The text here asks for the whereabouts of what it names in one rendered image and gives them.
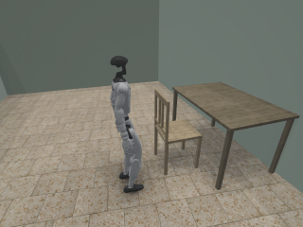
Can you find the table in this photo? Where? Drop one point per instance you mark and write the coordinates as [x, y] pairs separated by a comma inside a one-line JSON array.
[[235, 110]]

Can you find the chair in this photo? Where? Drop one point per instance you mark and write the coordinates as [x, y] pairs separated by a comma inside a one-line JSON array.
[[172, 131]]

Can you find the robot right upper arm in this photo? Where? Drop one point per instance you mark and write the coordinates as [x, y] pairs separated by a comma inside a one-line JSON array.
[[121, 92]]

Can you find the humanoid robot head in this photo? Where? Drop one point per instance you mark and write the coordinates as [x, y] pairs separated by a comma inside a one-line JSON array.
[[119, 61]]

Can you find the left robot foot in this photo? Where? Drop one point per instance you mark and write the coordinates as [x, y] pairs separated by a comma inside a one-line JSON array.
[[123, 176]]

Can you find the robot left upper arm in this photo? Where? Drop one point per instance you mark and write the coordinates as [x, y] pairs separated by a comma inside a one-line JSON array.
[[112, 97]]

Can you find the right robot hand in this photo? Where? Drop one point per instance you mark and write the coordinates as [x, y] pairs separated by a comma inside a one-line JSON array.
[[127, 143]]

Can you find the robot left forearm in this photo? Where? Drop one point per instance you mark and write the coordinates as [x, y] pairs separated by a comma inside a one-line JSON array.
[[113, 105]]

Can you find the robot right forearm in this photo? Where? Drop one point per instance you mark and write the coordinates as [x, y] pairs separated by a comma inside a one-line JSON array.
[[120, 120]]

